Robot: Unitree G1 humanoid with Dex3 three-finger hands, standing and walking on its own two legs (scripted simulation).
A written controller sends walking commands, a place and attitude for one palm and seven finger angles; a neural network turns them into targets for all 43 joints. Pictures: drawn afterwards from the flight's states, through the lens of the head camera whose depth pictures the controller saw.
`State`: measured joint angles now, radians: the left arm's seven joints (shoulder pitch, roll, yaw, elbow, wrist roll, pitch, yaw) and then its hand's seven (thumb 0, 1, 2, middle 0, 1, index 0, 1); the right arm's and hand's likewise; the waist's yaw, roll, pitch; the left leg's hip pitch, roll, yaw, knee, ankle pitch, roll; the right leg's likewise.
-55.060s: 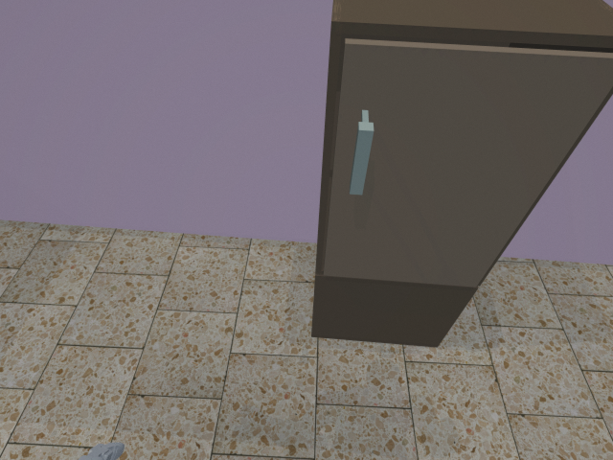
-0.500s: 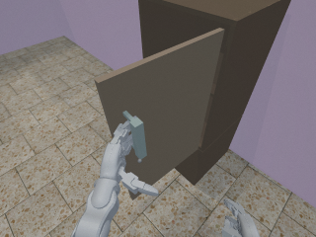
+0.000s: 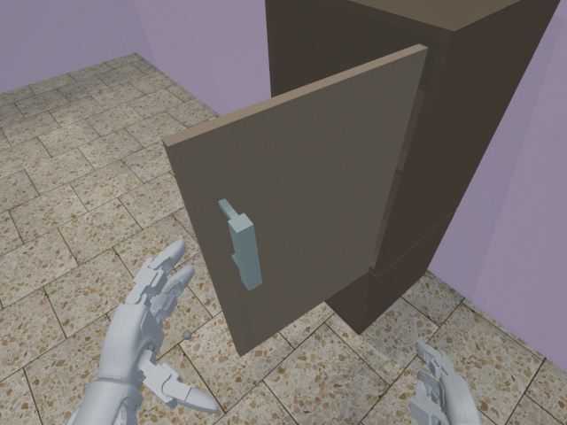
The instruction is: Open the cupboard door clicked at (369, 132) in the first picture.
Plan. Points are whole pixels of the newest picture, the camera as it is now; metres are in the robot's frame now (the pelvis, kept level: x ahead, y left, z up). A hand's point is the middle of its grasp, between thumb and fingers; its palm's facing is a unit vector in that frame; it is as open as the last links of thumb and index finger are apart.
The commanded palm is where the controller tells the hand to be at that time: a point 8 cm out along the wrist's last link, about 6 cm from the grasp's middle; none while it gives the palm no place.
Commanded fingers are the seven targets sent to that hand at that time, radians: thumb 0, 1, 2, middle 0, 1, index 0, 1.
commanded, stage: slide the hand sideways off the handle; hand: left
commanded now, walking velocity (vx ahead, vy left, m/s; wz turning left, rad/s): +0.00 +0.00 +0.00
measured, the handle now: (239, 245) +0.33 +0.10 +0.10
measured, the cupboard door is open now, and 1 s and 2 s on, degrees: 85 85 85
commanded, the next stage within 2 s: draw the hand back to the body in 0.08 s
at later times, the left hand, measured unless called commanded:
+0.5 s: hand (140, 340) +0.18 +0.17 +0.12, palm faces -0.01 -1.00 -0.06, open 16.3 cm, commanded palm +0.15 +0.23 +0.12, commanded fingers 0.00 -0.50 0.30 -0.15 -0.30 -0.15 -0.30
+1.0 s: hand (67, 322) +0.19 +0.25 +0.14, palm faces +0.31 -0.89 -0.33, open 13.7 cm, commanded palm +0.15 +0.29 +0.16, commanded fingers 0.00 0.27 0.63 -0.18 -0.30 -0.18 -0.30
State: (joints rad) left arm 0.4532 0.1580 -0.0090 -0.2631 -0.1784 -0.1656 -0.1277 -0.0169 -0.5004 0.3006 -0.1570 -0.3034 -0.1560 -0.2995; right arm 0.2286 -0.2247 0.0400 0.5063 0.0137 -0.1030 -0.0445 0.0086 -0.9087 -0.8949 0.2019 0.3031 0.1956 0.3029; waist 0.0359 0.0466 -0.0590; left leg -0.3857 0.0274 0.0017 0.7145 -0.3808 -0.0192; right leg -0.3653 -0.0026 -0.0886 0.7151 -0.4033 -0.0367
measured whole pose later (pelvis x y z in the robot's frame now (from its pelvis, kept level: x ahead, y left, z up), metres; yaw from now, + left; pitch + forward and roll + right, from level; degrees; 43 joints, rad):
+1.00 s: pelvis -0.01 +0.03 +0.02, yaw +0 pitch -3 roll -1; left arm 0.49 0.29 0.16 -0.40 -0.04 -0.06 0.12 -0.01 -0.06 0.49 -0.17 -0.30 -0.17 -0.30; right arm 0.21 -0.21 0.07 0.61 -0.01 -0.16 -0.09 0.01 -0.91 -0.89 0.20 0.30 0.20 0.30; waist 0.06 0.05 0.02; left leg -0.17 0.00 0.03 0.51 -0.28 0.02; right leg -0.14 -0.02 -0.07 0.47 -0.27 0.01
